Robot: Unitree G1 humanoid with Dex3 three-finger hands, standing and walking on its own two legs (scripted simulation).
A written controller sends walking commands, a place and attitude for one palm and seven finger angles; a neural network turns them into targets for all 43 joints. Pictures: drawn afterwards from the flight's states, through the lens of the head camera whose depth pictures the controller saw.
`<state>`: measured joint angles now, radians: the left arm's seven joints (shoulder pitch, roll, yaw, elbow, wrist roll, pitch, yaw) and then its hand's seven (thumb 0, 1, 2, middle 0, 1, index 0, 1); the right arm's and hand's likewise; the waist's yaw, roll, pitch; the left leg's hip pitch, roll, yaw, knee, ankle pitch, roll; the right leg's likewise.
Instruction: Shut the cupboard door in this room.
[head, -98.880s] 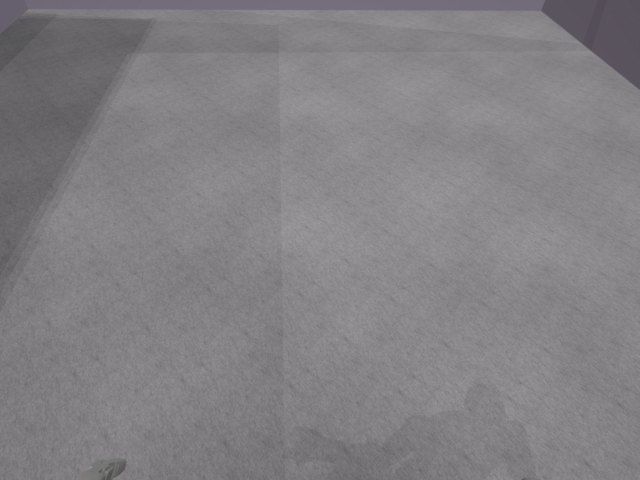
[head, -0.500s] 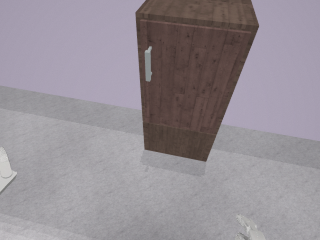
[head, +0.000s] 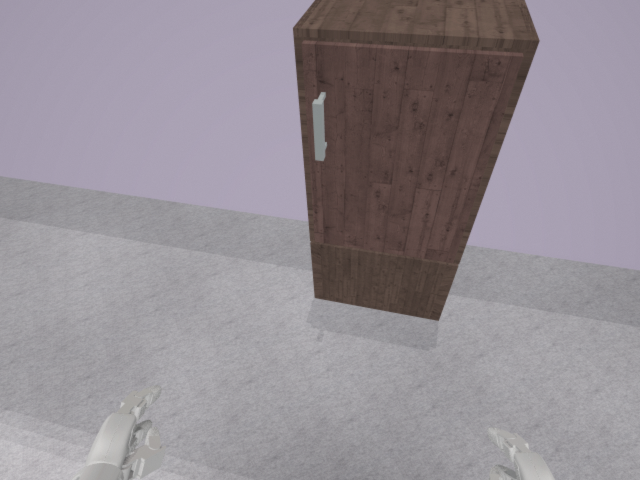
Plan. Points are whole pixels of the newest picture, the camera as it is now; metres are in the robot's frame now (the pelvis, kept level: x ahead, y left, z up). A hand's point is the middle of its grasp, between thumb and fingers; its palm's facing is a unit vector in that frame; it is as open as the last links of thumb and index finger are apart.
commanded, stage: let the arm hang, fingers relaxed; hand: left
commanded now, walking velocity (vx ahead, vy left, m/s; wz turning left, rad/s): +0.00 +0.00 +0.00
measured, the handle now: (321, 127) +0.83 +0.04 +0.01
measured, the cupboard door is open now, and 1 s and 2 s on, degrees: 0 0 0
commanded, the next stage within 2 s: look to check the result in 0.92 s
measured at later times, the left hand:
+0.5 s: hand out of the picture -0.07 +0.19 -0.16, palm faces +0.01 -0.98 -0.21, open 7.3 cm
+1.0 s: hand out of the picture -0.03 +0.18 -0.17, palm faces +0.01 -0.98 -0.19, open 7.3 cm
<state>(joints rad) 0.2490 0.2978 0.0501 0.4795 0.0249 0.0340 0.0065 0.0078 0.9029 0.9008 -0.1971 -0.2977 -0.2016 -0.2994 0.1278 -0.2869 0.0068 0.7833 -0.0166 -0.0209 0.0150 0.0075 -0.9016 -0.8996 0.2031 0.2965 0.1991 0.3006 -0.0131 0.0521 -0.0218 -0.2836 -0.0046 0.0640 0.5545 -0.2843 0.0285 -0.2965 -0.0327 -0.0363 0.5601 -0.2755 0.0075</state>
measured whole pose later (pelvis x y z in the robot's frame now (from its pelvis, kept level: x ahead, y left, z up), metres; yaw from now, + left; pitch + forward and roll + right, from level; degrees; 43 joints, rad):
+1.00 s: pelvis -0.01 +0.00 +0.01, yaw -1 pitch -2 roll +0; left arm 0.31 0.15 0.01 1.13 0.02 0.01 0.03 0.01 0.91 0.90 -0.20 -0.30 -0.20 -0.30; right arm 0.32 -0.14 -0.01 1.11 -0.01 0.00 -0.03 0.00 -0.91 -0.90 0.20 0.30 0.20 0.30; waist -0.01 -0.01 0.03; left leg -0.18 -0.01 0.08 0.40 -0.20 0.03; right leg -0.19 -0.03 -0.02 0.41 -0.18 0.01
